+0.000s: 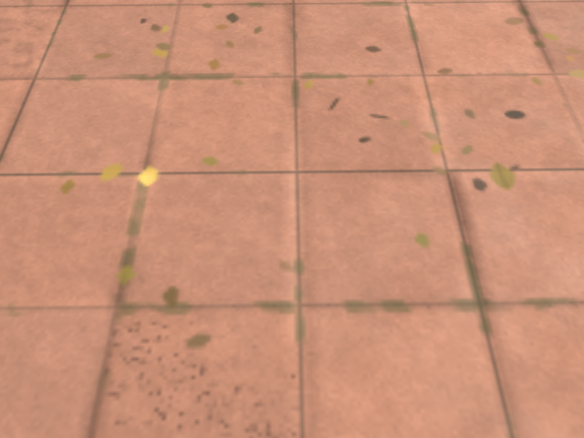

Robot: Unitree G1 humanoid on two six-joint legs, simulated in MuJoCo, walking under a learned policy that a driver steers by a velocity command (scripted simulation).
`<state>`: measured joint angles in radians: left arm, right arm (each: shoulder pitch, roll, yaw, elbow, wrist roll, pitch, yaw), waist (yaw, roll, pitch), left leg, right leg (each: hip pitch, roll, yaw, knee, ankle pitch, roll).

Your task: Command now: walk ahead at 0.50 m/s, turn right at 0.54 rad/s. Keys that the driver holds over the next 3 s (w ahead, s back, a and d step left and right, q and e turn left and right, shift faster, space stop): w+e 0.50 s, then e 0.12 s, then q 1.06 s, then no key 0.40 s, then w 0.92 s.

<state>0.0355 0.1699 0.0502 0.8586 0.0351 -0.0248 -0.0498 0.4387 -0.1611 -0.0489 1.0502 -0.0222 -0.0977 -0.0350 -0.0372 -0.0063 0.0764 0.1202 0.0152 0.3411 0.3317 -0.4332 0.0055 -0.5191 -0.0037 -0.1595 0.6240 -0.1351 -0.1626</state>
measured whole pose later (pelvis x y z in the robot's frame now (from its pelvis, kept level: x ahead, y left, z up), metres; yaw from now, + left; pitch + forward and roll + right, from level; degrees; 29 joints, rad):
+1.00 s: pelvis +0.42 -0.04 +0.01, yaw -19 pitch +1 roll +1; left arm 0.14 0.22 0.01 0.78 0.02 0.01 0.02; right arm 0.32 -0.25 -0.04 0.84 -0.01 0.01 0.02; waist -0.05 0.00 0.04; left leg -0.33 -0.06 -0.03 0.48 -0.16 0.04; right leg -0.31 0.03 0.03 0.56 -0.32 -0.02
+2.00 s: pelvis +0.41 -0.03 +0.01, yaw +10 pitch +0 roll +0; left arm 0.19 0.25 0.01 0.73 0.02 0.02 0.03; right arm 0.23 -0.28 -0.04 0.73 -0.01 0.05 -0.01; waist -0.01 0.05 0.05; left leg -0.29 -0.13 -0.16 0.63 -0.41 0.03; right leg -0.22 0.04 0.02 0.47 -0.23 -0.04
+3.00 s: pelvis +0.73 -0.02 +0.02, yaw +11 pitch +0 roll -1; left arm 0.46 0.21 0.02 0.96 0.01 -0.09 -0.01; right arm 0.07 -0.24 -0.02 0.86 -0.03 -0.03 0.05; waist 0.04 0.04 0.05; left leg -0.64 0.09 0.04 0.70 -0.01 0.03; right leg 0.06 0.09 -0.07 0.17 -0.24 -0.08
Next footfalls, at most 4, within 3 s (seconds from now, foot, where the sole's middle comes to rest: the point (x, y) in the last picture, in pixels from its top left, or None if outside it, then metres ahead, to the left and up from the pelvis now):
0.04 right None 0.17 -0.06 -0.76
0.60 left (291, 393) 0.54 0.02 -0.76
1.00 right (375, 432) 0.45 -0.16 -0.76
1.40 left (269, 437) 0.45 0.07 -0.76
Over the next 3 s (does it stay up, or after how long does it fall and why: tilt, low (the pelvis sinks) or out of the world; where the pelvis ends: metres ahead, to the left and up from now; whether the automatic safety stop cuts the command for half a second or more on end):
stays up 0.73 -0.02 0.02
